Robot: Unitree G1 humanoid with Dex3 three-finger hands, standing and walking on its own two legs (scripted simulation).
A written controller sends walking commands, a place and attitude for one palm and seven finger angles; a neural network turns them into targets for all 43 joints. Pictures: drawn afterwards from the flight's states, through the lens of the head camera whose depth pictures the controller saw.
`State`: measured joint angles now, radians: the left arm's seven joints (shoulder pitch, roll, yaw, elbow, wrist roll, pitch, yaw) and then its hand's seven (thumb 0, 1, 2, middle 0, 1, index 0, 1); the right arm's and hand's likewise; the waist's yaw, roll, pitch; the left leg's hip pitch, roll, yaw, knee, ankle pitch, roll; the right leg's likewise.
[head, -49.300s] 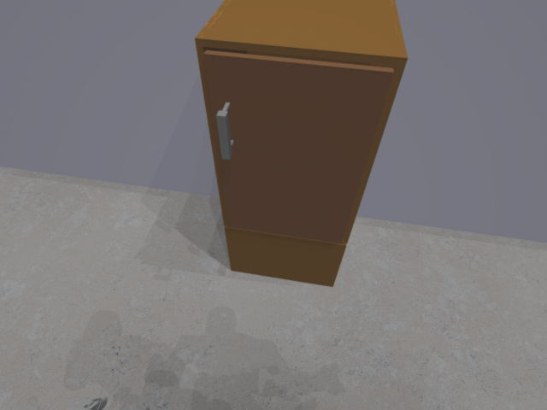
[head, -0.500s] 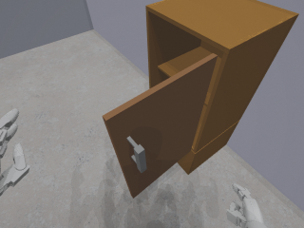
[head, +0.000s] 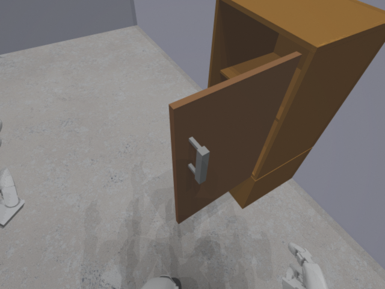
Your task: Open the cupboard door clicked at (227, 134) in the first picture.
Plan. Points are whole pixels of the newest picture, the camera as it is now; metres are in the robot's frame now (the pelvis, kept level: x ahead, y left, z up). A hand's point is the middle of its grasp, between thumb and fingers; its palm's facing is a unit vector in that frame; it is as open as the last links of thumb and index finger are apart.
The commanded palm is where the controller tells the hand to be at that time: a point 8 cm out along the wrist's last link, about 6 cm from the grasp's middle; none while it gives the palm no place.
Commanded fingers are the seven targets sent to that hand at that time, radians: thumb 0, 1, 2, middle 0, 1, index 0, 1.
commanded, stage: step back with the hand held close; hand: left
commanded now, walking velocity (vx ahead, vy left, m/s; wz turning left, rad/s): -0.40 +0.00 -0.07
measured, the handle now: (196, 160) +0.41 +0.02 +0.00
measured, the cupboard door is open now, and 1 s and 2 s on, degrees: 93 93 93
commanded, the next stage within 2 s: stop stepping back and stand still in 0.30 s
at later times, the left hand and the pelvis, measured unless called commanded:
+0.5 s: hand out of the picture +0.11 +0.28 +0.18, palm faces +0.39 -0.84 -0.38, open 7.4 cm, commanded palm +0.07 +0.32 +0.19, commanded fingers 0.00 0.90 0.90 -0.20 -0.30 -0.20 -0.30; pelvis -0.09 +0.03 -0.01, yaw -4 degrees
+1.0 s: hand out of the picture +0.03 +0.32 +0.17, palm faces +0.43 -0.83 -0.36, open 7.4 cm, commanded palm -0.03 +0.35 +0.19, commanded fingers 0.00 0.90 0.90 -0.20 -0.30 -0.20 -0.30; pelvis -0.19 +0.06 +0.00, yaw -4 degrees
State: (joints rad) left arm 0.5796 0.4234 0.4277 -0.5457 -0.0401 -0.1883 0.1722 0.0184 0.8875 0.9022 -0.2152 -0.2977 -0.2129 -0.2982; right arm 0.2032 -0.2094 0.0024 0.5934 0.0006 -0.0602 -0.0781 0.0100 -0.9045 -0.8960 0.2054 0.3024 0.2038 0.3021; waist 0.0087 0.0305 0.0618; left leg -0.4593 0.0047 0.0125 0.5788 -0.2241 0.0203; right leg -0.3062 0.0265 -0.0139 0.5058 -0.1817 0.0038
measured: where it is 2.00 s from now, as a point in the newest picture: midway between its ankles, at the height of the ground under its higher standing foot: outside the picture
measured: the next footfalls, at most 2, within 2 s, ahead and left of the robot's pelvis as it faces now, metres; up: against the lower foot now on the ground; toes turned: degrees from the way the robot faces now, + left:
right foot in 0.38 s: -0.14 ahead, -0.10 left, +0.00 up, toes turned -1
left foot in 0.50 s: +0.05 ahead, +0.09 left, +0.00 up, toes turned -3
